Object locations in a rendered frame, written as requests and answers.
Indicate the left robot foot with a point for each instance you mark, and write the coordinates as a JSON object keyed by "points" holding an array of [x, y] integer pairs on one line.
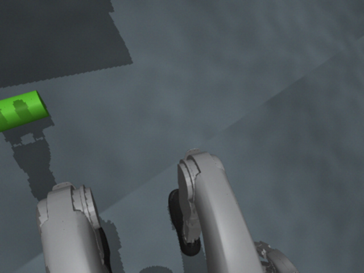
{"points": [[106, 250]]}

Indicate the right robot foot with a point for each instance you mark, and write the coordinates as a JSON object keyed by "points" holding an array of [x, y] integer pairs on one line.
{"points": [[189, 249]]}

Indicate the right robot hand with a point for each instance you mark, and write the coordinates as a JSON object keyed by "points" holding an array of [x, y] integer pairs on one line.
{"points": [[277, 261]]}

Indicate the can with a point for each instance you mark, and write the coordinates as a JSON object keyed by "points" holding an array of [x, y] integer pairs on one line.
{"points": [[22, 109]]}

